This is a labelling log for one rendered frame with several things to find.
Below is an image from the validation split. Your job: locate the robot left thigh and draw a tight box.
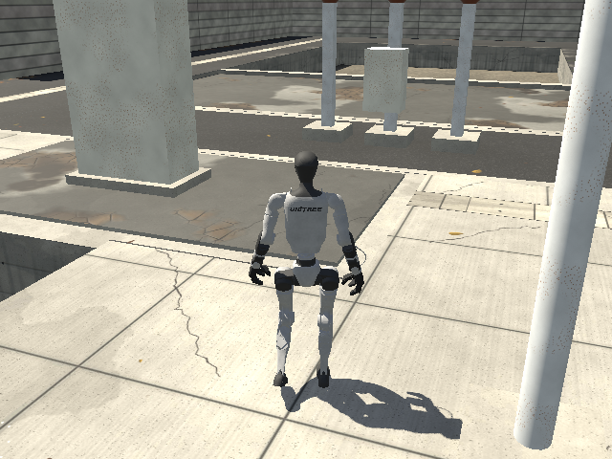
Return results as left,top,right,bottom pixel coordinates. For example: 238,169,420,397
274,267,295,326

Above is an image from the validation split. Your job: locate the robot left shin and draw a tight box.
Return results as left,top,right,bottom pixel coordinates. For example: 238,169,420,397
276,310,292,376

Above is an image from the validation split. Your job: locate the robot right forearm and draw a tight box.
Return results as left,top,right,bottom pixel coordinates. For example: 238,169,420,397
342,231,361,275

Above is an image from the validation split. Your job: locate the robot left forearm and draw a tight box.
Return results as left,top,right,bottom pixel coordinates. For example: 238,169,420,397
251,230,270,269

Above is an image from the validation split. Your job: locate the robot right upper arm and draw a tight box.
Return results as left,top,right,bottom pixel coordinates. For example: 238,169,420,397
326,192,352,247

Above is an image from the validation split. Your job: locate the robot left upper arm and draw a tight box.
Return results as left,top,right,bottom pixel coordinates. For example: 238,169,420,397
260,192,286,246

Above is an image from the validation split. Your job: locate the robot left hand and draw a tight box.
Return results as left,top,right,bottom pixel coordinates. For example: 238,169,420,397
249,266,271,285

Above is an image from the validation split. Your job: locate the robot right hand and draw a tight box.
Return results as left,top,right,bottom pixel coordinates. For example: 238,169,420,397
341,272,364,295

